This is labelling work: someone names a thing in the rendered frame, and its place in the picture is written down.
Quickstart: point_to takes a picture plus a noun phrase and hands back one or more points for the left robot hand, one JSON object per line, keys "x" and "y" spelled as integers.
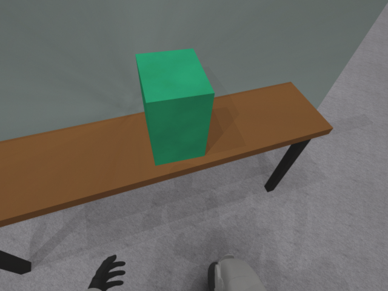
{"x": 102, "y": 275}

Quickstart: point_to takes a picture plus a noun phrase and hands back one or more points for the robot right thigh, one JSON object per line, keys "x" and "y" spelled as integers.
{"x": 235, "y": 275}

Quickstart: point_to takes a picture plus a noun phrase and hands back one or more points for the table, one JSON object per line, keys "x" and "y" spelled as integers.
{"x": 51, "y": 171}

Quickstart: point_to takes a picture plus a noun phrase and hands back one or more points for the carton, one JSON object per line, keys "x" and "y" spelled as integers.
{"x": 178, "y": 101}

